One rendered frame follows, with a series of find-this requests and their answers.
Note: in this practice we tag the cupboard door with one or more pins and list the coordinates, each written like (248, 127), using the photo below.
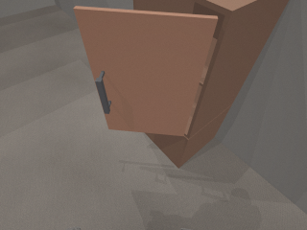
(153, 62)

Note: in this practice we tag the handle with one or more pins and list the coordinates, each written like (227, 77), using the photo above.
(102, 93)

